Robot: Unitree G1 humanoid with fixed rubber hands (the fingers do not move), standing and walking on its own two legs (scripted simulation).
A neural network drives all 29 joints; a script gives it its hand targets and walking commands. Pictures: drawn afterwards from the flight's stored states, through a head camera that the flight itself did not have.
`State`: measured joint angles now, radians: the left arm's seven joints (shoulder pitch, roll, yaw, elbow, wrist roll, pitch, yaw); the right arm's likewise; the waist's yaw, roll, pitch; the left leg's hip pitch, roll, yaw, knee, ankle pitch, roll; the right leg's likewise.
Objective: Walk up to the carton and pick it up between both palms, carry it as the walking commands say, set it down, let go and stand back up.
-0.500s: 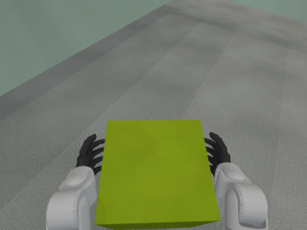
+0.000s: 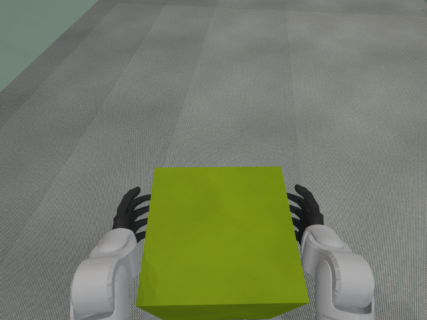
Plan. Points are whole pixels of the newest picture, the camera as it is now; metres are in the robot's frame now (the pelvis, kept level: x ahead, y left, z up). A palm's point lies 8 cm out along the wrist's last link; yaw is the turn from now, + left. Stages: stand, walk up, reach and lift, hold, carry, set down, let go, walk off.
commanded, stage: carry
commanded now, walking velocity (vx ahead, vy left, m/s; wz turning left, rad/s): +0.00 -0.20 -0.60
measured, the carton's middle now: (218, 250) +0.23 -0.01 +0.00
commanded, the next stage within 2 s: none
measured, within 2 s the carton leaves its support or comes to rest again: neither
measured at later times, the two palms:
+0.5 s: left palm (257, 219) +0.24 -0.07 +0.12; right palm out of the picture +0.13 -0.35 +0.12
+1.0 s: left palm (360, 265) +0.16 -0.20 +0.11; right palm out of the picture +0.06 -0.48 +0.12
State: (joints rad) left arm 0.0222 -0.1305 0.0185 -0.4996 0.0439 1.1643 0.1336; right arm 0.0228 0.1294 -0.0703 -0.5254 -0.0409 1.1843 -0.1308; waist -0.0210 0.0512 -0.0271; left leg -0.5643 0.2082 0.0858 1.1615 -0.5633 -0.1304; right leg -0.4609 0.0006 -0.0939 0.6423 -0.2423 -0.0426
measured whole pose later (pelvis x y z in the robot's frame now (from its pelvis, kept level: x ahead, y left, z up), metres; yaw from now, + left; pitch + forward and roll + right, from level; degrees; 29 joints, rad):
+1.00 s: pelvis -0.10 -0.26 +0.02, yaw -23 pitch +2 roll +0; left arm 0.05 -0.13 0.04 -0.50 0.06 1.19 0.13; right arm 0.04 0.13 -0.04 -0.48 -0.05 1.17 -0.13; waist 0.02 -0.05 -0.15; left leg -0.26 0.00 0.11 0.48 -0.25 0.03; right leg -0.34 0.05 -0.11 0.42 -0.14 -0.08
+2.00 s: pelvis -0.09 -0.23 +0.02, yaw -23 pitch +3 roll +0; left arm -0.02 -0.13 0.06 -0.46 0.03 1.19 0.13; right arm -0.01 0.13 -0.06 -0.46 -0.04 1.18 -0.15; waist -0.01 -0.01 -0.12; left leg -0.27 -0.03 0.12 0.49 -0.27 0.07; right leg -0.35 0.01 -0.10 0.45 -0.15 -0.05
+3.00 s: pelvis -0.06 -0.24 +0.02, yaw -23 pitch +3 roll -1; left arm -0.10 -0.13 0.10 -0.15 0.10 0.94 0.09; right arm -0.10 0.13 -0.10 -0.15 -0.11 0.94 -0.09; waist -0.01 0.00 -0.08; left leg -0.25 -0.03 0.11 0.52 -0.32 0.08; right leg -0.34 0.01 -0.10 0.51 -0.22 -0.04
